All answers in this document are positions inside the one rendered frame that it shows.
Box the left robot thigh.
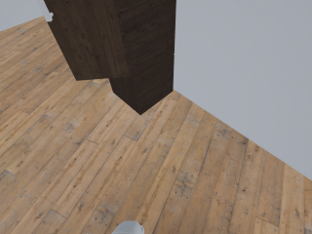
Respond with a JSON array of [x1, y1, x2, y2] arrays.
[[111, 220, 144, 234]]

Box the cupboard door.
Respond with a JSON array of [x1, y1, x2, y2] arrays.
[[44, 0, 130, 81]]

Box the handle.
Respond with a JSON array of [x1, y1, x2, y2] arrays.
[[36, 0, 54, 22]]

